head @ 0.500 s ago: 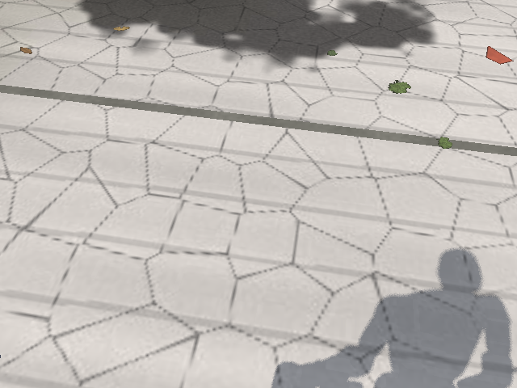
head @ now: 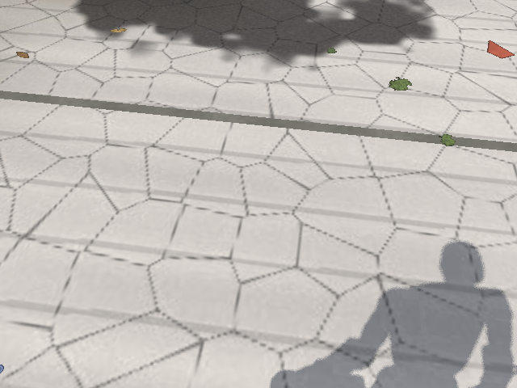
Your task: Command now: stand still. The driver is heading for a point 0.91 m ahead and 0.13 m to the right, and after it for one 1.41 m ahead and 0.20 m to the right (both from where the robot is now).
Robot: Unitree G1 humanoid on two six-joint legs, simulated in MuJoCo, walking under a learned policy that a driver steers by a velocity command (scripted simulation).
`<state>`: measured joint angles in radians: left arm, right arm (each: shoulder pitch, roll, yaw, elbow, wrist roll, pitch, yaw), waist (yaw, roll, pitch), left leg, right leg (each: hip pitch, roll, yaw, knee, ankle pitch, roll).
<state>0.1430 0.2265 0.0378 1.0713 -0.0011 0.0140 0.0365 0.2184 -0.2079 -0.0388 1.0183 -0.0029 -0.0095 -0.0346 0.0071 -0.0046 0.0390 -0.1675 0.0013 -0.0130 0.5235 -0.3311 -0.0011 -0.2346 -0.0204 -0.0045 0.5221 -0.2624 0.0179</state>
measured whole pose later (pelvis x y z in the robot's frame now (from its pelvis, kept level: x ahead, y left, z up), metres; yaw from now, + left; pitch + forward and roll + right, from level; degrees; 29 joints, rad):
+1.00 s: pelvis +0.29 +0.02 -0.01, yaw -1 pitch +1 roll +0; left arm 0.42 0.22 0.04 1.07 -0.03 -0.09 0.00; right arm 0.01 -0.24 -0.05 0.89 0.02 -0.10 0.04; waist 0.04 -0.01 0.05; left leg -0.47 -0.02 0.07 0.59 -0.15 0.07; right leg -0.17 -0.02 0.05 1.08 -0.46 -0.02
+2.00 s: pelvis +0.89 -0.07 -0.01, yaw -23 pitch +3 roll +0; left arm 0.38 0.28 0.08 0.83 -0.01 -0.05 0.01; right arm 0.04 -0.26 -0.04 0.78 -0.01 -0.14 0.02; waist 0.06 0.00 0.00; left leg -0.48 -0.01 0.00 0.50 -0.07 0.04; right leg -0.08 0.07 0.16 0.57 -0.46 -0.05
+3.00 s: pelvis +1.22 -0.21 +0.00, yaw -17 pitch -1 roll -1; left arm 0.18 0.23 0.03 0.90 0.02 0.00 0.02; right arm 0.19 -0.22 -0.03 0.83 -0.02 0.02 -0.02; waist 0.02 -0.02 0.00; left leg -0.28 0.02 0.00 0.54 -0.26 0.00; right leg -0.26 -0.04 -0.09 0.48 -0.20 0.01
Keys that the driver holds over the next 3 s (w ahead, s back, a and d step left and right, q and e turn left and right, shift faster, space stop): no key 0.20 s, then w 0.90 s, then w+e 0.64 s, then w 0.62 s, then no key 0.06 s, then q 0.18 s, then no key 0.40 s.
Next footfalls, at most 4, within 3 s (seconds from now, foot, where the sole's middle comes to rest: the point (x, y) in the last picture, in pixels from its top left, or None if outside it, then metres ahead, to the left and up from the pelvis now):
0.92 left None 0.43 0.11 -0.77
1.50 right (318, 308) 0.74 -0.14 -0.77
1.98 left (277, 215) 1.07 -0.03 -0.77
2.48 right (371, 177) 1.25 -0.36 -0.77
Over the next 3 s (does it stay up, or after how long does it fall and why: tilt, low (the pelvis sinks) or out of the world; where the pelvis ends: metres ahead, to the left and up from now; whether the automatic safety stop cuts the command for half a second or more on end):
stays up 1.22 -0.21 0.00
